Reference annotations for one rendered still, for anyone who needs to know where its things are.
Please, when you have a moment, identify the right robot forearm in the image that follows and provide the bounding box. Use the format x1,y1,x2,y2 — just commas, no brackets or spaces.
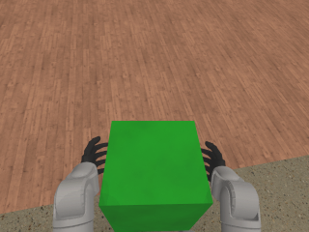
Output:
211,165,262,232

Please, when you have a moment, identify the robot left hand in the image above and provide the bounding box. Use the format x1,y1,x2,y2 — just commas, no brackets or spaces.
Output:
81,136,108,175

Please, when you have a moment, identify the left robot forearm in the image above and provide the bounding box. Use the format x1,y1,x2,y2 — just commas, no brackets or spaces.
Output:
52,161,99,232

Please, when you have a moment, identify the robot right hand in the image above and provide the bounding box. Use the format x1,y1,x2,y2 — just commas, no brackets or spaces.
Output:
201,141,226,182

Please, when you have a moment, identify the carton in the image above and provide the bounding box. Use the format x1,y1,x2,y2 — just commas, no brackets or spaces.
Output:
98,121,213,232

